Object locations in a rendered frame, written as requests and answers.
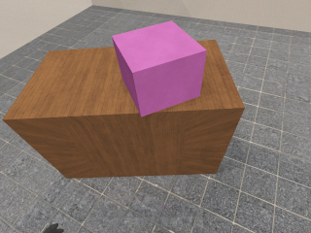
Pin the carton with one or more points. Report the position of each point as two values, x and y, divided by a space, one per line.
161 66

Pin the pedestal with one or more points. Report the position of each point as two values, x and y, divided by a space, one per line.
77 112

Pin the left robot hand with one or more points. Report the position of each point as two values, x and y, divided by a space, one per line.
53 229

